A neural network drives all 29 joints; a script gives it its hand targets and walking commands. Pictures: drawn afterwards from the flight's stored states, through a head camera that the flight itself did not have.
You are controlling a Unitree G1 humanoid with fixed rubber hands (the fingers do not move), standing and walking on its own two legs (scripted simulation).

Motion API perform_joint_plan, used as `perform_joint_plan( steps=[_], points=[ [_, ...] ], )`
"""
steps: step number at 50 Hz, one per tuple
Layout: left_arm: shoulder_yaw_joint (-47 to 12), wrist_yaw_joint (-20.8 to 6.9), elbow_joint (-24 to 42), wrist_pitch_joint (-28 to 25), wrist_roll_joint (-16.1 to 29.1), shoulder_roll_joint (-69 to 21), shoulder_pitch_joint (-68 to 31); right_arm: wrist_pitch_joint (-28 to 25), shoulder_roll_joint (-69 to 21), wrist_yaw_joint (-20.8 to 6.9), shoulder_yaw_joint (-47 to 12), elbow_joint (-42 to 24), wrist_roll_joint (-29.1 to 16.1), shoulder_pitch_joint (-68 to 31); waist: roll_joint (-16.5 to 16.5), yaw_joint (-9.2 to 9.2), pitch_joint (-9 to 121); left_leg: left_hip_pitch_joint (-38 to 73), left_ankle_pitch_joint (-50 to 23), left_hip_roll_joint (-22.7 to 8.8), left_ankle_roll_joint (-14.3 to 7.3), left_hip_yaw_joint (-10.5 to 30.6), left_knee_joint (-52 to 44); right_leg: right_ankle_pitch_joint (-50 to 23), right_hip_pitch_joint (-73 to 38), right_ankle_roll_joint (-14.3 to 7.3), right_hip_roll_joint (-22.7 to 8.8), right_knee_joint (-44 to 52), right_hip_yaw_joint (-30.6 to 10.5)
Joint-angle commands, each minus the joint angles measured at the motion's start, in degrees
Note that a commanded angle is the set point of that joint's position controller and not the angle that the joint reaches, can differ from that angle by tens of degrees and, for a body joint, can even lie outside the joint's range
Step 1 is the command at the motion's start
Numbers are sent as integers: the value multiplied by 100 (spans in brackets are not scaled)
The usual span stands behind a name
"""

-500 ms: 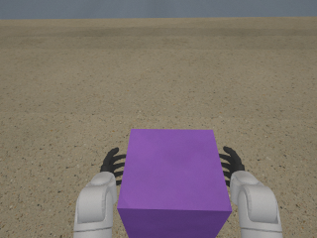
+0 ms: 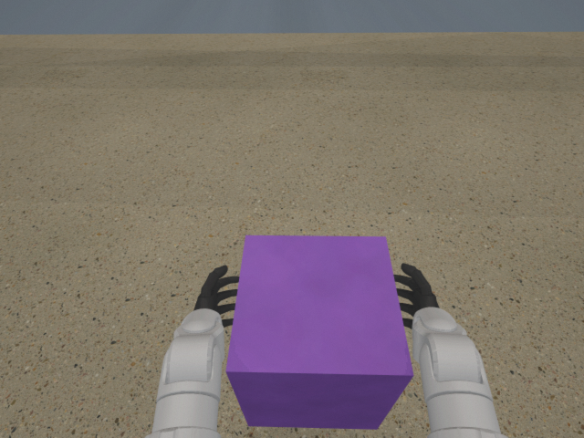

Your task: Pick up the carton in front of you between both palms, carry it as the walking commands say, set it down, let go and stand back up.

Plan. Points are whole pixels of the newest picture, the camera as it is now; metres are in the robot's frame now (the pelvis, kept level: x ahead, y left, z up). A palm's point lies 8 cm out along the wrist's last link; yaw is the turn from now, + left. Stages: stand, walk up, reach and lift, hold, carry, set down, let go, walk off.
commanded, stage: carry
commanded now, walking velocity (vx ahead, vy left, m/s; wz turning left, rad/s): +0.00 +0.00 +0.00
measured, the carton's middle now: (313, 336) +0.30 +0.00 -0.04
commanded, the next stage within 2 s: hold in 0.62 s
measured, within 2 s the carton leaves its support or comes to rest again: neither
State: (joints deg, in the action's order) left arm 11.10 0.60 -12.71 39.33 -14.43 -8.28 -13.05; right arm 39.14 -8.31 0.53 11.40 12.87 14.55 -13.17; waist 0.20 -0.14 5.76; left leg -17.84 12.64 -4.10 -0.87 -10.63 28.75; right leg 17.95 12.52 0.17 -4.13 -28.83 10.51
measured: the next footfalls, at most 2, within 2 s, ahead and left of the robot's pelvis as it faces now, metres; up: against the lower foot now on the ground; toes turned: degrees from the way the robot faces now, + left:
none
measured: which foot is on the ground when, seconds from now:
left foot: down 0.00-1.00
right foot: down 0.00-1.00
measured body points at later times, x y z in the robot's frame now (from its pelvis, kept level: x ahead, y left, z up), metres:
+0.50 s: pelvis -0.01 -0.01 +0.00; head -0.03 -0.01 +0.45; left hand +0.29 +0.15 +0.03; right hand +0.29 -0.16 +0.03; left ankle +0.03 +0.11 -0.74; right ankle -0.03 -0.11 -0.74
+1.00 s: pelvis -0.04 +0.00 +0.00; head -0.07 +0.01 +0.45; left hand +0.28 +0.13 +0.03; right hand +0.25 -0.17 +0.04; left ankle +0.03 +0.12 -0.74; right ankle -0.03 -0.12 -0.74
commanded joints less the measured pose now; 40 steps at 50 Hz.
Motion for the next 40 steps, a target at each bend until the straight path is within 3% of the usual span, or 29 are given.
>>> perform_joint_plan(
  steps=[1, 7, 31, 32, 33, 34, 37, 40],
  points=[
    [-3203, -1198, 523, -220, 1405, -5088, -2552, -203, -5114, -1187, -3195, -440, -1360, -2452, -43, 2, 1393, 789, -1292, -589, -1, 628, -302, -1150, -152, -68, -583, 426, -535],
    [-3311, -1173, 760, 77, 1497, -4938, -2295, 94, -4972, -1158, -3297, -681, -1440, -2196, -22, 6, 1347, 729, -1360, -595, 17, 619, -269, -1225, -85, -53, -588, 401, -541],
    [-3331, -1187, 809, 92, 1517, -4955, -2375, 116, -4990, -1161, -3332, -753, -1482, -2287, -19, -7, 1288, 662, -1159, -595, 52, 607, -299, -1150, -13, -103, -578, 467, -591],
    [-3251, -1226, 917, 138, 1491, -5005, -1738, 124, -5089, -1204, -3153, -678, -1438, -1781, 249, 3, 430, 2028, -2224, 975, -88, 1413, -497, -2628, -230, -223, 716, 866, -1533],
    [-3196, -1205, 1181, 69, 1383, -4839, -1868, 43, -4927, -1170, -3109, -947, -1303, -1765, 264, 54, 916, 2264, -2705, 837, -70, 1535, -518, -3111, -538, -149, 761, 754, -1612],
    [-3204, -1207, 1246, 80, 1378, -4839, -1873, 34, -4808, -1156, -3010, -906, -1222, -1696, 102, 40, 889, 2159, -2737, 857, 0, 1514, -603, -3145, -873, -150, 786, 781, -1605],
    [-3326, -1235, 1119, 29, 1453, -4846, -2165, -44, -4877, -1143, -3037, -764, -1279, -1952, 166, 77, 865, 2160, -1919, 982, 80, 1455, -728, -2441, -980, -58, 834, 994, -1584],
    [-3260, -1243, 920, -6, 1371, -4991, -2270, -67, -5005, -1213, -3172, -717, -1393, -2292, 108, -19, 694, 2076, -1381, 999, 58, 1427, -751, -1821, -792, -63, 829, 1038, -1574]
  ],
)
